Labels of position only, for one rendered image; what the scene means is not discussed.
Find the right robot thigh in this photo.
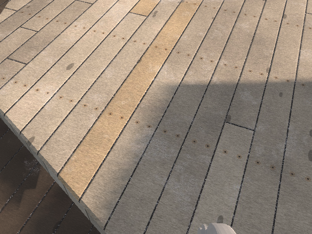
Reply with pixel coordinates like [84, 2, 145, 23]
[197, 222, 236, 234]

